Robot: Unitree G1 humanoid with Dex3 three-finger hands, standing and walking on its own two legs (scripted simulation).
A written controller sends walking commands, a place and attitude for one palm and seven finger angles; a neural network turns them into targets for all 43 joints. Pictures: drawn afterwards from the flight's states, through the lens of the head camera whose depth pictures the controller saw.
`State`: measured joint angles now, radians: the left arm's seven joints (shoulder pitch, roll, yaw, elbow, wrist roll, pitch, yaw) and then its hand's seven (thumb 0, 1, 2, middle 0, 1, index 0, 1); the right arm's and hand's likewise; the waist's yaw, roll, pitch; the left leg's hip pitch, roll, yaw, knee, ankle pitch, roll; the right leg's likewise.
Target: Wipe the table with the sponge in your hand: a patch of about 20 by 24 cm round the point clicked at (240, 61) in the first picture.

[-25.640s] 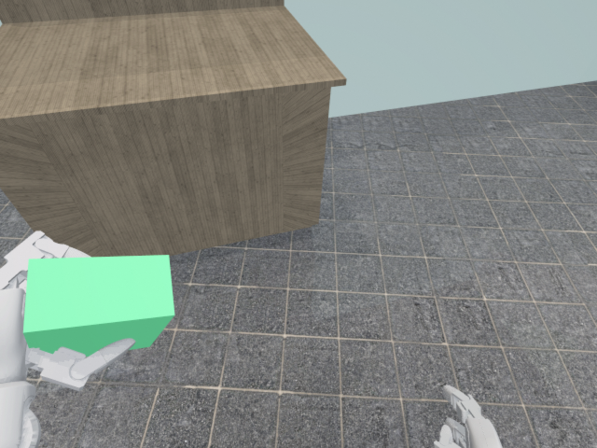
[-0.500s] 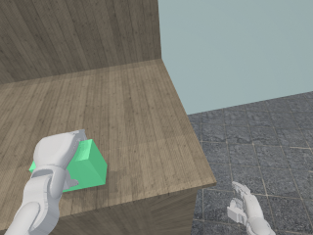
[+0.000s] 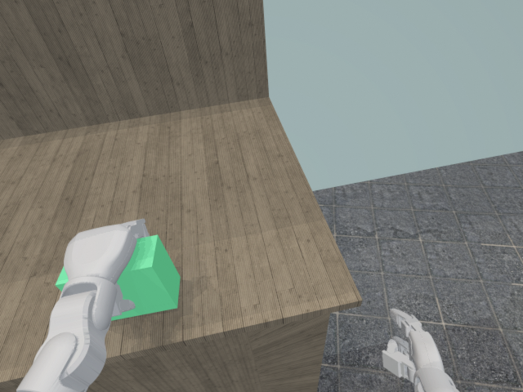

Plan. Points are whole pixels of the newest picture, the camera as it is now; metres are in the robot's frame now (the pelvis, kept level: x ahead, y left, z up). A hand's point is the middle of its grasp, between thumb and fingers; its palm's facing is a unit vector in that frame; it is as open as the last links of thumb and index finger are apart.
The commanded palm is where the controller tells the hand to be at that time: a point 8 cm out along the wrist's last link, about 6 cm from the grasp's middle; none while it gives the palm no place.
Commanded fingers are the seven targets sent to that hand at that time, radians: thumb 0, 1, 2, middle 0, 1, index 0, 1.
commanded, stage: wipe forward along the first lane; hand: left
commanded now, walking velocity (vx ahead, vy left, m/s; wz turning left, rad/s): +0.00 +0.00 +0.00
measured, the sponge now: (129, 286) +0.24 +0.27 +0.04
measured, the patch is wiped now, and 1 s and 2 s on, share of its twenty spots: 0.00 0.10 0.40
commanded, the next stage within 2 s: slide across to the middle lane in 1.70 s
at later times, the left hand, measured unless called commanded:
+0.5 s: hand (122, 254) +0.27 +0.28 +0.08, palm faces -0.03 -0.05 -1.00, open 10.3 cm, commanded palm +0.26 +0.28 +0.12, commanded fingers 0.00 0.10 1.30 -1.20 -1.60 -1.20 -1.60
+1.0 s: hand (126, 228) +0.33 +0.30 +0.08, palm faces -0.07 -0.02 -1.00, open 10.3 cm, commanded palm +0.31 +0.30 +0.11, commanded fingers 0.00 0.10 1.30 -1.20 -1.60 -1.20 -1.60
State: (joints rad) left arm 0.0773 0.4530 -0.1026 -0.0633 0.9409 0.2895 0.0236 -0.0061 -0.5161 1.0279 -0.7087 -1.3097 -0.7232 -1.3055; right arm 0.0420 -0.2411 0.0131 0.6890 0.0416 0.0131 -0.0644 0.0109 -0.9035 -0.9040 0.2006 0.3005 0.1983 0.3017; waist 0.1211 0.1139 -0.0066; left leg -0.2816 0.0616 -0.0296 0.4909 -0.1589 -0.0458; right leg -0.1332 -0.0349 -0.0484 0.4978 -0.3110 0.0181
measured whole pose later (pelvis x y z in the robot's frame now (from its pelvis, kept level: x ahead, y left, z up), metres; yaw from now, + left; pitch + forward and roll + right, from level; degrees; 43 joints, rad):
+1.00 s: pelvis +0.00 -0.01 -0.01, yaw +0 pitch +2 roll -1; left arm -0.31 0.52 -0.04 0.43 0.96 0.17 0.00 0.01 -0.53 1.03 -0.73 -1.29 -0.74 -1.29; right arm 0.14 -0.28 -0.02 0.72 0.07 0.05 -0.09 0.01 -0.90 -0.90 0.20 0.30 0.20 0.30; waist 0.07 0.10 -0.05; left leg -0.43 0.07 -0.04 0.56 -0.18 -0.04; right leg -0.28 -0.02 -0.05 0.58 -0.33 0.01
